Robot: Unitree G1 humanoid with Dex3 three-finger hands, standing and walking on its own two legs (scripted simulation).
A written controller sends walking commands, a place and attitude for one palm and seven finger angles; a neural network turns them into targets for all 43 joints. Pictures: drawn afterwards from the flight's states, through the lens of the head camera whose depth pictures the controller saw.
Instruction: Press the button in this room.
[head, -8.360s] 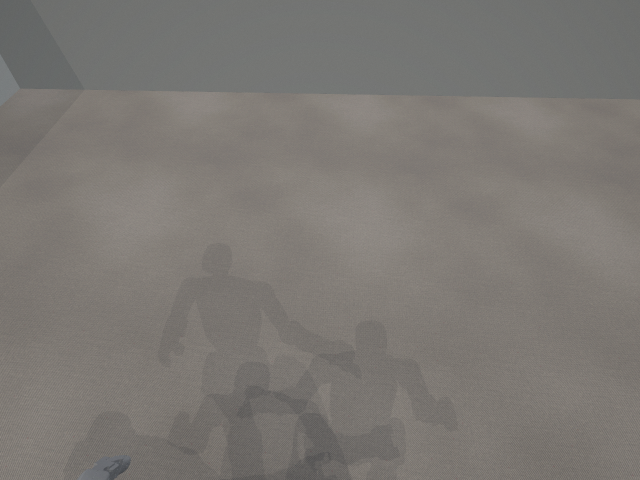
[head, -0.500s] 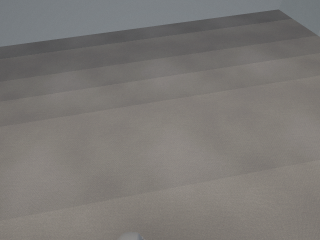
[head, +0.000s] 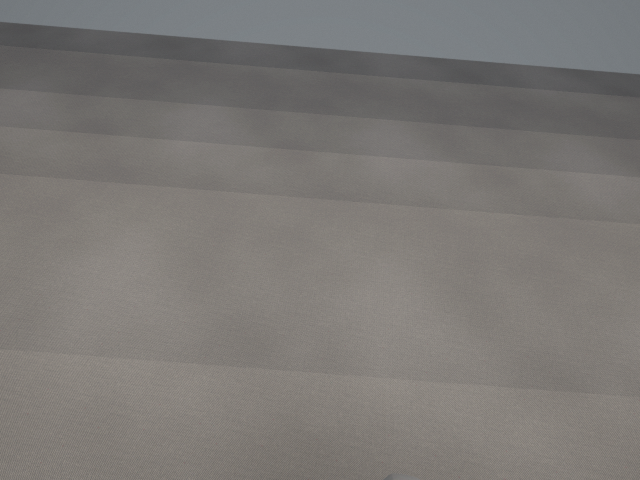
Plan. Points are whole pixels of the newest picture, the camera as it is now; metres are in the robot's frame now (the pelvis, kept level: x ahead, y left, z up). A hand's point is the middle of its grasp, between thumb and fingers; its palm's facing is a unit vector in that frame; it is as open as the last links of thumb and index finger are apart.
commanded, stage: turn or walk to find it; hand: left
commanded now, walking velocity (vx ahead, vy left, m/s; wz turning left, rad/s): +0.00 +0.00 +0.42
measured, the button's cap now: out of the picture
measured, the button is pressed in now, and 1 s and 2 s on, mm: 0 0 0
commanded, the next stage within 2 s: none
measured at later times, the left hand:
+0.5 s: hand out of the picture +0.00 +0.13 -0.14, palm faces +0.26 -0.92 -0.28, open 7.3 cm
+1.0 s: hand out of the picture -0.15 +0.18 -0.17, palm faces +0.48 -0.84 -0.24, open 7.4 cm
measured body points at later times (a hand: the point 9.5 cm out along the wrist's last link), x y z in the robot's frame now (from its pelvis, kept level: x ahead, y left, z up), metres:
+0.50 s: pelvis -0.04 -0.07 +0.00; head -0.01 -0.11 +0.45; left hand -0.02 +0.18 -0.12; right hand +0.03 -0.32 -0.17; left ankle -0.10 +0.10 -0.64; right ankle -0.01 -0.15 -0.74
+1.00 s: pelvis -0.09 -0.03 +0.00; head -0.09 +0.00 +0.45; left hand -0.18 +0.23 -0.16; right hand +0.10 -0.20 -0.13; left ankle -0.12 +0.06 -0.74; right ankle -0.04 -0.17 -0.67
